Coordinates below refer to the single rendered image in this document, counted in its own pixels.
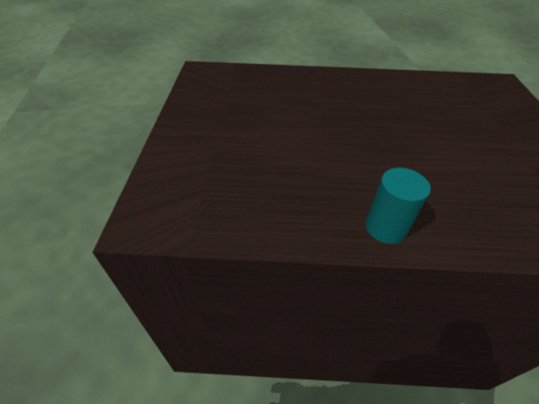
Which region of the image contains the can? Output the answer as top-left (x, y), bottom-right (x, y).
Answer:
top-left (366, 167), bottom-right (430, 244)

